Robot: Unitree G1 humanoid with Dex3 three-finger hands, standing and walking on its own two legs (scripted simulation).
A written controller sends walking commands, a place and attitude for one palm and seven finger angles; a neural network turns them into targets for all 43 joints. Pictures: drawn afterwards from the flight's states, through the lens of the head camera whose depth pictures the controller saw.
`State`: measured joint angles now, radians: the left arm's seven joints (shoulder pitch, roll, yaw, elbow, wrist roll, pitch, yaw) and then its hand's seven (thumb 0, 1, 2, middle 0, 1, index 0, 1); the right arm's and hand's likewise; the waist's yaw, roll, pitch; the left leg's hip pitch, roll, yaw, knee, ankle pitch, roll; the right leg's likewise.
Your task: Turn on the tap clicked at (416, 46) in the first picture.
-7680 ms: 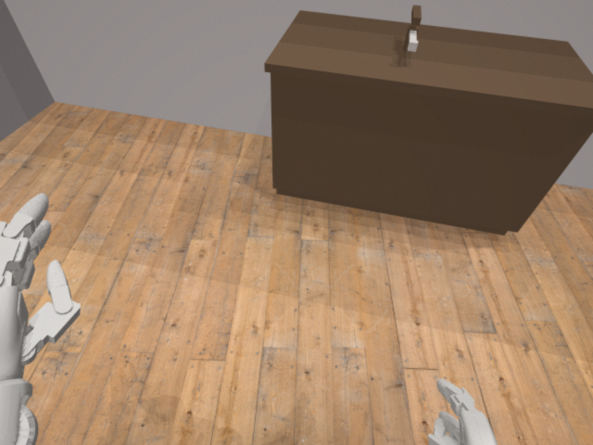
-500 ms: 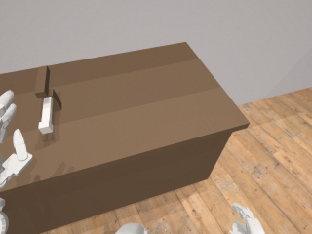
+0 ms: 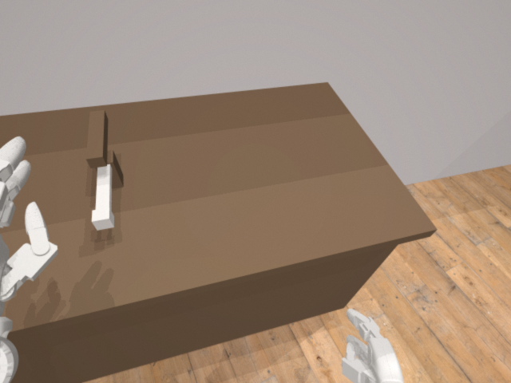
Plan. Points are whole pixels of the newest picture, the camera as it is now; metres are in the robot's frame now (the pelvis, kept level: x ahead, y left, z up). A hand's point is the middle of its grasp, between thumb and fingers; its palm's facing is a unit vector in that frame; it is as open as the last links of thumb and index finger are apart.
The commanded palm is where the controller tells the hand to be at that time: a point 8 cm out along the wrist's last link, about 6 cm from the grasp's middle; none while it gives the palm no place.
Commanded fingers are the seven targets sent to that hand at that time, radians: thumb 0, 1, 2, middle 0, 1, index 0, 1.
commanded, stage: come to a stop and stand still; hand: left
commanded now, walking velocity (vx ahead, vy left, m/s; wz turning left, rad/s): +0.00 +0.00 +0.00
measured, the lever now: (103, 218) +0.35 +0.30 +0.00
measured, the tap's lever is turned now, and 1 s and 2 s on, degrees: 0 0 0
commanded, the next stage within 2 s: look again from close up in 0.62 s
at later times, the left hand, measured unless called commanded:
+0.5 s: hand (55, 239) +0.24 +0.27 +0.14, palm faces +0.29 -0.85 -0.44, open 7.4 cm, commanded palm +0.17 +0.30 +0.18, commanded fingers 0.00 0.90 0.90 -0.20 -0.30 -0.20 -0.30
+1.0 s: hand (36, 244) +0.22 +0.27 +0.16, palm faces +0.33 -0.86 -0.40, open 7.4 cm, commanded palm +0.16 +0.31 +0.18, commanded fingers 0.00 0.90 0.90 -0.20 -0.30 -0.20 -0.30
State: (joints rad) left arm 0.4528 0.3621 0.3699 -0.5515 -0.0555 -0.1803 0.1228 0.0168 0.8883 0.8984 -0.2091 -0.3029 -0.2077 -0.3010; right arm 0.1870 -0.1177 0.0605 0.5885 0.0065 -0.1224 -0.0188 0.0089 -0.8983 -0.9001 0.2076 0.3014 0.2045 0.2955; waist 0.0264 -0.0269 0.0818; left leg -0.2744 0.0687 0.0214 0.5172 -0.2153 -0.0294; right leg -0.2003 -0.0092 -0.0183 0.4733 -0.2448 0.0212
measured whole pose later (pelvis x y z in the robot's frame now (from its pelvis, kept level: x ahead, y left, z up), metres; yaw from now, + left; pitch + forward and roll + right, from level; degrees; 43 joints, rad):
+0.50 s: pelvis +0.01 +0.02 +0.00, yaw -1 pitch +1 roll -1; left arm 0.46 0.44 0.39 -0.46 -0.06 -0.27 0.09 0.01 0.88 0.90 -0.22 -0.30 -0.21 -0.30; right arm 0.23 -0.26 -0.02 0.60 0.01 -0.18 0.00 0.01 -0.90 -0.90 0.20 0.30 0.20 0.30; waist 0.01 -0.06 0.11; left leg -0.30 0.04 0.05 0.50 -0.21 0.00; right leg -0.24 -0.04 0.01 0.47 -0.24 0.05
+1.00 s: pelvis +0.00 +0.03 +0.00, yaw -1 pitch -1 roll -1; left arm 0.43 0.37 0.37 -0.49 -0.04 -0.20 0.08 0.02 0.89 0.90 -0.21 -0.30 -0.21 -0.30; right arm 0.16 -0.19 0.05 0.55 0.00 -0.16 -0.02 0.01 -0.90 -0.90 0.21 0.30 0.21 0.30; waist 0.02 -0.02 0.09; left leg -0.28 0.03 0.06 0.47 -0.19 0.02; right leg -0.19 -0.04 0.01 0.38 -0.18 0.06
